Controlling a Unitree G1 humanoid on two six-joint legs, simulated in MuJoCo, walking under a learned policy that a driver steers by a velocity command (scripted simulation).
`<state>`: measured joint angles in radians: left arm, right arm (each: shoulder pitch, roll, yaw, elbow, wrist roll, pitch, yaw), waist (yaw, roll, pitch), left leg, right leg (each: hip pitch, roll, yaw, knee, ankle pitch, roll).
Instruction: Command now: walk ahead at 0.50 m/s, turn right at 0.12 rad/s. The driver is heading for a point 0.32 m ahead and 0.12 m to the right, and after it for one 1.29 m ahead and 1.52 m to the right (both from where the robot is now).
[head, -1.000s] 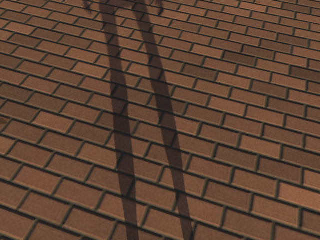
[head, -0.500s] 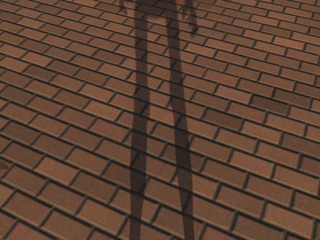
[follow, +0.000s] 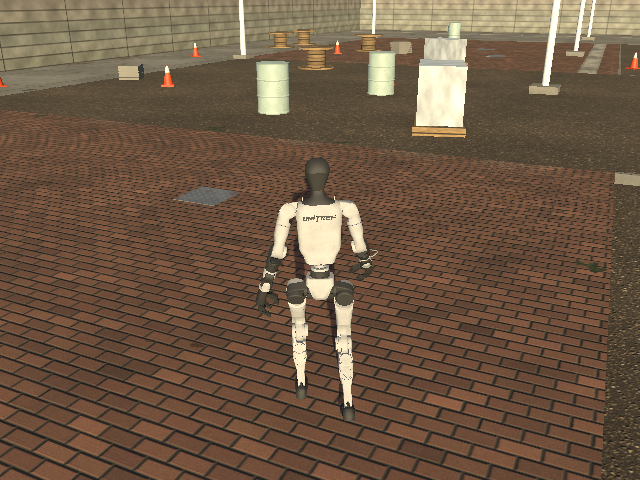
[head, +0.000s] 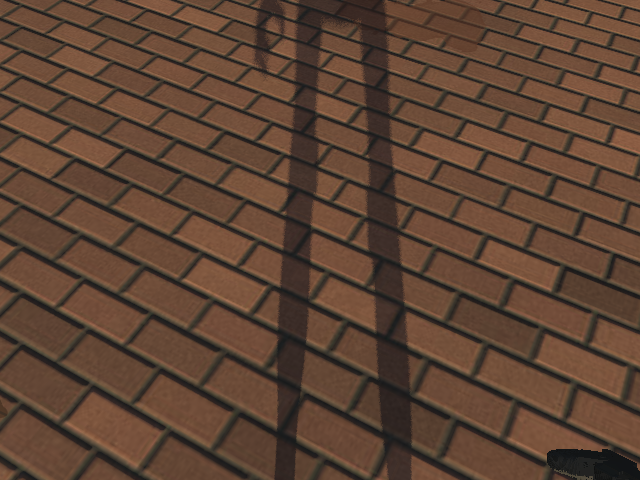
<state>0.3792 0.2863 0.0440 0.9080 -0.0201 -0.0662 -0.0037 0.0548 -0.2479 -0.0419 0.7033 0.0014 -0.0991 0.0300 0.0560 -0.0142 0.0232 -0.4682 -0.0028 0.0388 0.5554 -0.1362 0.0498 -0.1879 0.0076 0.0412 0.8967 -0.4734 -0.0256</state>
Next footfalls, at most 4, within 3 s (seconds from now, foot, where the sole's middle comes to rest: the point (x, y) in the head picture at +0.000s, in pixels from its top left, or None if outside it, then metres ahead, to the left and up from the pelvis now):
0.50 right None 0.40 -0.17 -0.76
0.96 left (382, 355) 0.74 -0.08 -0.76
1.50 right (551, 350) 0.77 -0.47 -0.76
1.98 left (577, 244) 1.09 -0.60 -0.76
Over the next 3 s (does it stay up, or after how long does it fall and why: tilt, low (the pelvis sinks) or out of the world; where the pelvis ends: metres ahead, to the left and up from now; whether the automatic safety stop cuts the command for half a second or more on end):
stays up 1.10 -1.01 0.00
